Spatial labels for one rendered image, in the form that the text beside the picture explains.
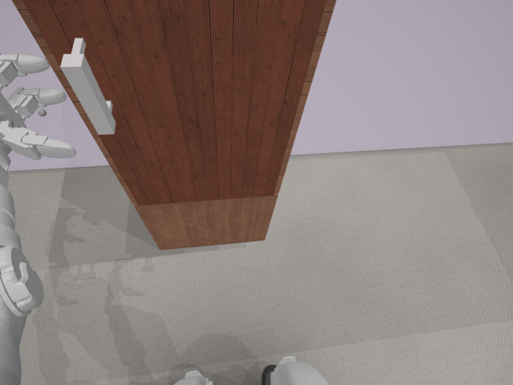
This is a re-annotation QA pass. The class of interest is robot left forearm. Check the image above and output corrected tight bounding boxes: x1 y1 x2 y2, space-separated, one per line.
0 147 22 251

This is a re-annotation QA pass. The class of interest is handle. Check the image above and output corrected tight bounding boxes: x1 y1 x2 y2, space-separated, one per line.
60 38 115 135

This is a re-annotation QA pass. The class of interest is robot shin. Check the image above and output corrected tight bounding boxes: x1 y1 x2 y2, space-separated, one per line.
276 356 296 368
184 371 203 378

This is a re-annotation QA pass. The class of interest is cupboard door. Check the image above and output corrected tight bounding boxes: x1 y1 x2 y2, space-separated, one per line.
23 0 326 206

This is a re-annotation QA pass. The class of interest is robot left shin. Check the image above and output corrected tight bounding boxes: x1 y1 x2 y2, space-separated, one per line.
184 371 203 378

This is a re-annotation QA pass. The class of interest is left robot hand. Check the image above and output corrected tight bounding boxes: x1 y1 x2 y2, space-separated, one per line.
0 53 76 160

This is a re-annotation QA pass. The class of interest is robot left upper arm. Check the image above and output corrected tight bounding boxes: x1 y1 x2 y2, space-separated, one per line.
0 245 44 385

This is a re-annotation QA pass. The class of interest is robot right shin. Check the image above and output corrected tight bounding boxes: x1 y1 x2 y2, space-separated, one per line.
276 356 296 368

